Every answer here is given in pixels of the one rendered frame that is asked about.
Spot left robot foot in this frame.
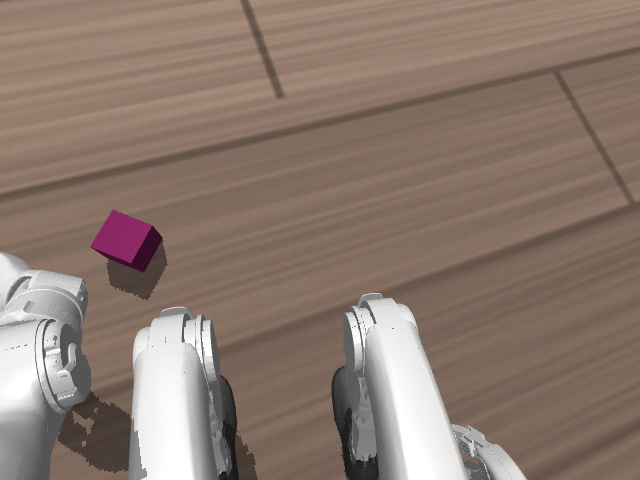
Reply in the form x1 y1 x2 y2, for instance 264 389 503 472
218 375 239 480

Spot right robot foot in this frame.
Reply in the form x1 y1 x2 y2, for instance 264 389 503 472
331 365 379 480

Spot cube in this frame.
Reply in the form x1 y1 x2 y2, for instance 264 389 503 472
90 210 163 273

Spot right robot hand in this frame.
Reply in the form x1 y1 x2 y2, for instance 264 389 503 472
451 424 527 480

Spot left robot hand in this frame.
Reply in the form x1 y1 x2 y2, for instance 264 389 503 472
0 251 33 311

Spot left robot arm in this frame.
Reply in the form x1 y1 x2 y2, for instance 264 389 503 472
0 269 91 480

